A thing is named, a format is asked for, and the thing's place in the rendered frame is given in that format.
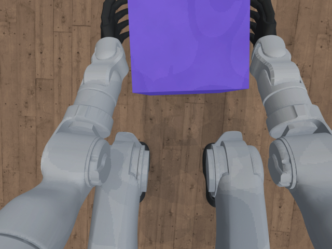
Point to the robot right hand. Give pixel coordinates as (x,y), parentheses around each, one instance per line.
(264,18)

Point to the robot left upper arm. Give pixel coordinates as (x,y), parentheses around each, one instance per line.
(44,217)

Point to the robot left hand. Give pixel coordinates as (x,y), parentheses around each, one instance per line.
(109,25)

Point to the robot right upper arm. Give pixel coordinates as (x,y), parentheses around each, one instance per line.
(303,165)

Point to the carton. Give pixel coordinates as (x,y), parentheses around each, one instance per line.
(189,46)

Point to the robot left forearm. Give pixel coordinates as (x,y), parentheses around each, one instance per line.
(97,96)

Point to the robot left thigh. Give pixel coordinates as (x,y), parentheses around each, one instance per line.
(116,202)

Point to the robot right forearm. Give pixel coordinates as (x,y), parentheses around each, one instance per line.
(288,107)

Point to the left robot foot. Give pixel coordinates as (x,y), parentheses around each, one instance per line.
(146,148)

